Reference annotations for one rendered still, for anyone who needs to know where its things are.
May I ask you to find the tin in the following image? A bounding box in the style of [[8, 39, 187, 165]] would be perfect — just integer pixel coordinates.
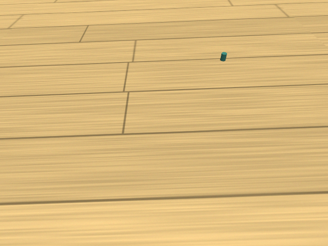
[[220, 52, 227, 61]]

